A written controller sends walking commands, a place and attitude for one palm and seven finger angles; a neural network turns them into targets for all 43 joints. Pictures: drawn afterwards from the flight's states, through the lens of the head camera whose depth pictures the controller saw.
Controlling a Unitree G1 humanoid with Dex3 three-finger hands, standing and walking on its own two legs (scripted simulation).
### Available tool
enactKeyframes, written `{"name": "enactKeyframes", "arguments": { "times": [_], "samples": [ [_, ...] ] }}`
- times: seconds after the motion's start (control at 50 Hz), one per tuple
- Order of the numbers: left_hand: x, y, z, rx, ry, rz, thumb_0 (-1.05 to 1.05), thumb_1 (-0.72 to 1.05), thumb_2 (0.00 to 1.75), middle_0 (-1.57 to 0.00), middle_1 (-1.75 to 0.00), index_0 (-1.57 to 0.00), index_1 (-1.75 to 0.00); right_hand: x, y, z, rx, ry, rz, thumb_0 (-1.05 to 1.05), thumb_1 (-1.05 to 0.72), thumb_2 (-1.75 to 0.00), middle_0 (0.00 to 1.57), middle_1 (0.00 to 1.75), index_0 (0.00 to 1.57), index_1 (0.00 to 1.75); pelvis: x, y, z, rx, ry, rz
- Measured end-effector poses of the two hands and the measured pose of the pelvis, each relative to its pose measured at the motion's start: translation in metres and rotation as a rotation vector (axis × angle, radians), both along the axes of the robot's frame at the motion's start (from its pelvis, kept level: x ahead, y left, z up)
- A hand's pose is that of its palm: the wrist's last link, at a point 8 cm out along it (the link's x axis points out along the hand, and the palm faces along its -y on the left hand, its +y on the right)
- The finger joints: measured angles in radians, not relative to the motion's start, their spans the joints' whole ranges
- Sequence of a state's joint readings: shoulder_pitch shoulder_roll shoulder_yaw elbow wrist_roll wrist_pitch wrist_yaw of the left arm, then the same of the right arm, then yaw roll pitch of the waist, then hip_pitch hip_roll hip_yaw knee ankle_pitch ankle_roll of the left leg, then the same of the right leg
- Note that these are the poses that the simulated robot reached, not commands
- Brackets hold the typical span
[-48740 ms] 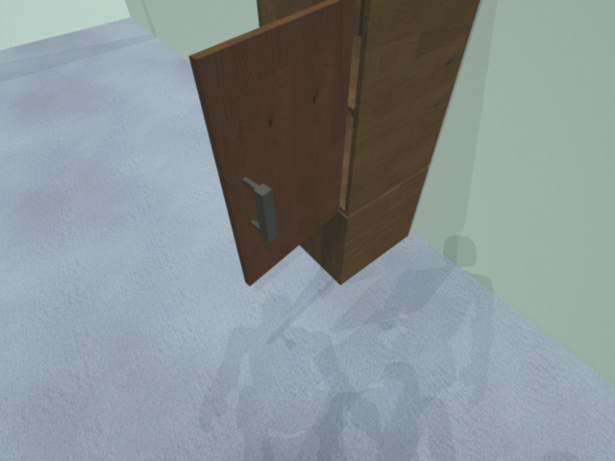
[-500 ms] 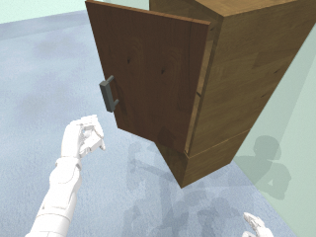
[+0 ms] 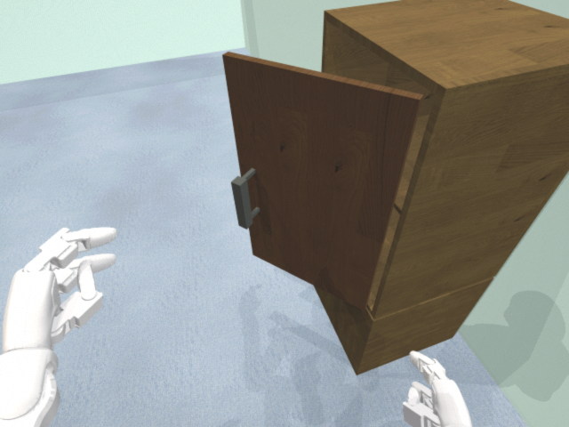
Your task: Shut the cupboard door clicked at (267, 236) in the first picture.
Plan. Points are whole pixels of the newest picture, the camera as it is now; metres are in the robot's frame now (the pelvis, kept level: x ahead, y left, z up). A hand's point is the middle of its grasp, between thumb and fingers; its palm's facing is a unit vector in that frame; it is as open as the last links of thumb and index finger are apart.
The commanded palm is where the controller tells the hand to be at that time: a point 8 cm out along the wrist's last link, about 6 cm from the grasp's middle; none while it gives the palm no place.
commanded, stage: draw the hand back to the body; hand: left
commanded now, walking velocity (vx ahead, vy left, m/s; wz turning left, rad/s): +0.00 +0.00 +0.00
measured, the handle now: (248, 198) +0.62 +0.17 -0.07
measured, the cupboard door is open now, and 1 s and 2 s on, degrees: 39 39 39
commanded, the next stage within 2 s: step back with the hand held close in 0.48 s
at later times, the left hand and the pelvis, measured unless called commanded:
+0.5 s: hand (91, 300) +0.19 +0.23 +0.16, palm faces +0.43 -0.80 -0.41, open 7.4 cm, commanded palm +0.15 +0.27 +0.17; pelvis +0.01 -0.02 +0.00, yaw +0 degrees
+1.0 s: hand (63, 304) +0.19 +0.27 +0.16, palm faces +0.35 -0.79 -0.50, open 7.4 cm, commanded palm +0.13 +0.30 +0.17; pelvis -0.02 +0.01 +0.00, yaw -2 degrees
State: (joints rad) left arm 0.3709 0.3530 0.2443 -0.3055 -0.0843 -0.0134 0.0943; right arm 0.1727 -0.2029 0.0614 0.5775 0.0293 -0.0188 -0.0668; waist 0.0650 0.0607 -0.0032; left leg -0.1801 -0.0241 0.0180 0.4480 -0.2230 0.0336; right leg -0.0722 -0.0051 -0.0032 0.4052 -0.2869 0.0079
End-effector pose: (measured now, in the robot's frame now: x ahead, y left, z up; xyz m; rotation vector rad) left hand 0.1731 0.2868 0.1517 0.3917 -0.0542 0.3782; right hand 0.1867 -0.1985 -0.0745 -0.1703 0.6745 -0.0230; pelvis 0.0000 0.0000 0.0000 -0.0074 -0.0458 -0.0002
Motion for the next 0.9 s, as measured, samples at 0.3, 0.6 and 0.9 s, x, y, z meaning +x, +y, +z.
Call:
{"name": "enactKeyframes", "arguments": {
  "times": [0.3,0.6,0.9],
  "samples": [
    [-0.032,0.004,0.018,0.070,-0.018,0.115,0.02,0.89,0.90,-0.25,-0.35,-0.25,-0.35,-0.010,-0.030,-0.011,-0.021,0.021,-0.025,0.02,-0.90,-0.90,0.20,0.30,0.20,0.30,-0.001,-0.012,0.001,0.008,-0.011,0.008],
    [-0.018,-0.016,0.031,0.111,-0.067,0.045,0.02,0.89,0.90,-0.21,-0.30,-0.21,-0.31,-0.003,-0.052,-0.003,-0.024,-0.033,-0.073,0.02,-0.90,-0.90,0.20,0.30,0.20,0.30,0.007,-0.027,0.000,0.010,-0.011,-0.010],
    [-0.013,0.003,0.021,0.162,-0.017,-0.023,0.02,0.89,0.89,-0.21,-0.30,-0.21,-0.30,-0.020,-0.054,-0.007,-0.083,0.072,-0.166,0.02,-0.90,-0.90,0.20,0.30,0.20,0.30,-0.003,-0.005,-0.002,-0.001,0.063,-0.021]
  ]
}}
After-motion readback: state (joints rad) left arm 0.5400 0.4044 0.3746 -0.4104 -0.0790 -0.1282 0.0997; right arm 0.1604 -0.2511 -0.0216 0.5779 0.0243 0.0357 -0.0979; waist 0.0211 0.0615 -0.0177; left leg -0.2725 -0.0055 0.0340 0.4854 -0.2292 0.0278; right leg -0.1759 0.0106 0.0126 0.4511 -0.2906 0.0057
